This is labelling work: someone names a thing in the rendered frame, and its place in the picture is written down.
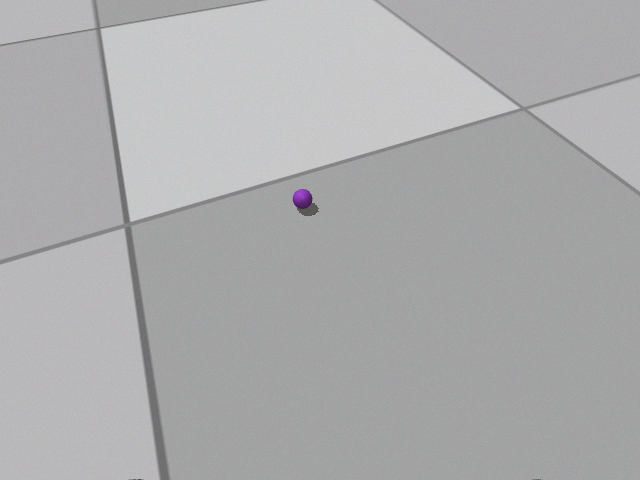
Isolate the ball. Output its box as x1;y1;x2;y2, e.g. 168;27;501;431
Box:
293;189;312;209

